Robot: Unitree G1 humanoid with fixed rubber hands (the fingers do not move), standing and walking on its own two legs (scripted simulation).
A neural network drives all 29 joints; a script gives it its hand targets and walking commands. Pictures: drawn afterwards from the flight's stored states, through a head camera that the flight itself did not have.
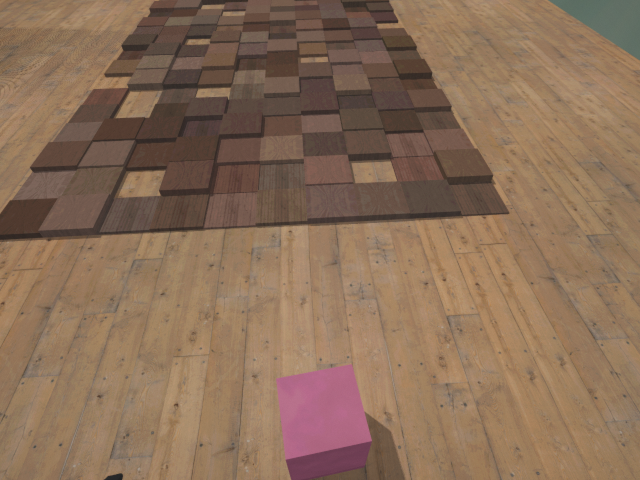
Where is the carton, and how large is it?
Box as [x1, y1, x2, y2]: [276, 364, 371, 479]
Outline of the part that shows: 351,364 276,378 285,458 291,479 309,479 364,466 371,439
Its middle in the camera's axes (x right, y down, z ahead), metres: +0.00 +0.50 +1.08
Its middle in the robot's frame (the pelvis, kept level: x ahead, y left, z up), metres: +0.42 +0.04 -0.66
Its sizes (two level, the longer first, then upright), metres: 0.210 0.200 0.250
